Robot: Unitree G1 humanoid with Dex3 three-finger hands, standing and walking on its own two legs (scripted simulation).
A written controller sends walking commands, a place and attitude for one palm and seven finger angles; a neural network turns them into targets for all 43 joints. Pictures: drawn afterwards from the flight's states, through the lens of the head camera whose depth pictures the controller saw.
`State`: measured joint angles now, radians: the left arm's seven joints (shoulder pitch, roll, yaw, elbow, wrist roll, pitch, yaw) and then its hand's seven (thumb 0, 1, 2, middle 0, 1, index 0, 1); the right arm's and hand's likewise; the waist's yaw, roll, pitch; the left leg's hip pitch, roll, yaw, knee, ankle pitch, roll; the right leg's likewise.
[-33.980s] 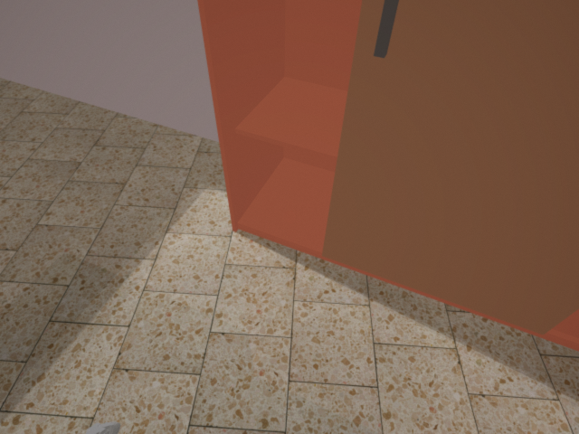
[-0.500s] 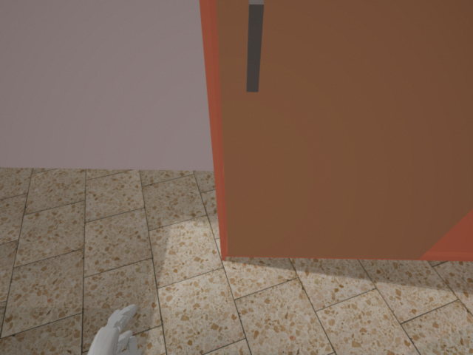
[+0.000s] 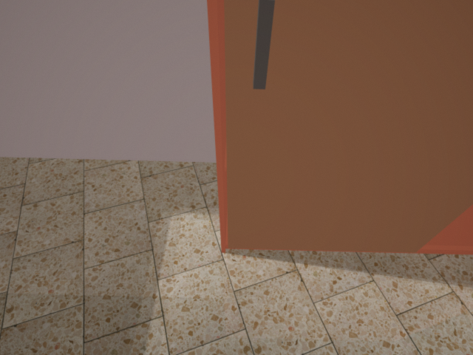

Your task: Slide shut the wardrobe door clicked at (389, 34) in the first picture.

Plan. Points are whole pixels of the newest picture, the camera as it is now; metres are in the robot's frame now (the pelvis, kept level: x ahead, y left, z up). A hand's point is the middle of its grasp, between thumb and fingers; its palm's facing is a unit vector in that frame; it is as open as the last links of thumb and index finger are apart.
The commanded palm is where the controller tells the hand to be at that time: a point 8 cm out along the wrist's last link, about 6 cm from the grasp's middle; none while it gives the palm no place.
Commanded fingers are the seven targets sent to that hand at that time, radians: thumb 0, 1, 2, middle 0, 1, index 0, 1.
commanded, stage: let the arm hang, fingers relaxed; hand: right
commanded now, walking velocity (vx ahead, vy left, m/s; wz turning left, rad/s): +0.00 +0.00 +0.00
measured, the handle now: (262, 40) +0.60 +0.01 +0.22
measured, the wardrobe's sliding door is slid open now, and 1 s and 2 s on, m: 0.01 0.01 0.01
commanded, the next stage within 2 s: look to check the result in 0.58 s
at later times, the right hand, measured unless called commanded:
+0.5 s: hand out of the picture +0.00 -0.18 -0.18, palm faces +0.01 +0.99 -0.17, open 7.3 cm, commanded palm none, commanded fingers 0.00 -0.90 -0.90 0.20 0.30 0.20 0.30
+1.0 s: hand out of the picture +0.02 -0.20 -0.17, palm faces -0.01 +0.98 -0.20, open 7.4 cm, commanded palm none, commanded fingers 0.00 -0.90 -0.90 0.20 0.30 0.20 0.30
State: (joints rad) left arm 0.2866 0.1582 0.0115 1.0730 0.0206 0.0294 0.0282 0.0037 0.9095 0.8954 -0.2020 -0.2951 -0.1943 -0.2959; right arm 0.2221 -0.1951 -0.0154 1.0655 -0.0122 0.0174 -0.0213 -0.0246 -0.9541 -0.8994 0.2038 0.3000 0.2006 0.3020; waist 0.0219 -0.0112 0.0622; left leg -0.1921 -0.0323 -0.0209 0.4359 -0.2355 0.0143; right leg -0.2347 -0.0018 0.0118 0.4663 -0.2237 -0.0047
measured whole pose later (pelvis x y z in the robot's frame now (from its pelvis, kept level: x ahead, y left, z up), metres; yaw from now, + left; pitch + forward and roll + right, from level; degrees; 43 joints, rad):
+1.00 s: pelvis +0.00 -0.02 +0.00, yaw +0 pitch -1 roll +0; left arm 0.23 0.16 0.01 1.13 0.02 0.00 0.03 0.00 0.91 0.90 -0.20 -0.30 -0.20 -0.30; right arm 0.21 -0.18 -0.01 1.15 -0.02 0.00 -0.03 0.00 -0.91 -0.90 0.20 0.30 0.20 0.30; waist 0.01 0.00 0.06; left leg -0.16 0.00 -0.04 0.40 -0.22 -0.01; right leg -0.19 0.02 -0.01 0.41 -0.20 -0.03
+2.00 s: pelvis +0.02 -0.01 +0.01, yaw +0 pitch -1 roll +0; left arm 0.10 0.31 0.01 1.13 0.01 -0.01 0.01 0.00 0.91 0.90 -0.21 -0.30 -0.20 -0.30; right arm 0.10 -0.31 -0.01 1.13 -0.01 -0.02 0.00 0.00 -0.91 -0.90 0.20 0.30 0.20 0.30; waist 0.01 0.00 0.07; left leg -0.09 -0.01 -0.04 0.32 -0.21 0.00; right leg -0.12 0.02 0.00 0.32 -0.19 -0.02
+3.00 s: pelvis +0.03 +0.01 +0.01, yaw +1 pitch -1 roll +0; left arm 0.11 0.31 0.01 1.13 0.01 0.00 0.02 0.00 0.91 0.89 -0.21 -0.30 -0.20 -0.30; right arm 0.10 -0.31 -0.01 1.13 -0.01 -0.02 -0.01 0.00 -0.91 -0.90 0.20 0.30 0.20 0.30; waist 0.02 0.00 0.06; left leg -0.06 -0.04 -0.04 0.30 -0.21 0.02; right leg -0.09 -0.01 -0.01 0.31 -0.19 0.01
